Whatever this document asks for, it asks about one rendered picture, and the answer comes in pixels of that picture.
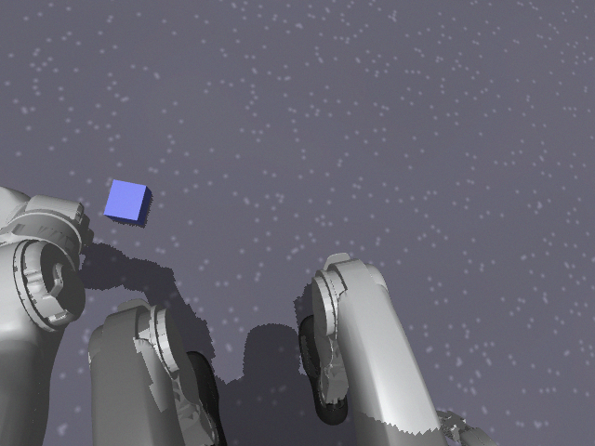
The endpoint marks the left robot foot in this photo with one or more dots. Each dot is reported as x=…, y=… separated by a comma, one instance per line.
x=208, y=393

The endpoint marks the small box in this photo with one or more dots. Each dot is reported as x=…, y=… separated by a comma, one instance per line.
x=128, y=202

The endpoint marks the left robot arm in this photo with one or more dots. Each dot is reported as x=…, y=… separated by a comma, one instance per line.
x=40, y=294

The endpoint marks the left robot hand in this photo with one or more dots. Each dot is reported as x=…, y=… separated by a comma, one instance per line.
x=9, y=199

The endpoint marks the right robot hand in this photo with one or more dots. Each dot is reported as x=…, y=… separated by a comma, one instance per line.
x=456, y=429

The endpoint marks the right robot foot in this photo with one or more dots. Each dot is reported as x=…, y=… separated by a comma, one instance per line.
x=331, y=414

